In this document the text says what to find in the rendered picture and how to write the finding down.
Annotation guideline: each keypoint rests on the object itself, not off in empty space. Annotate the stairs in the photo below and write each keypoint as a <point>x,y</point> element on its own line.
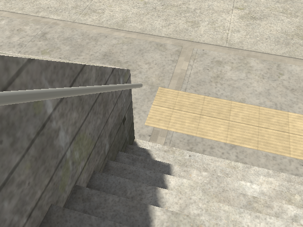
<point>152,185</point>

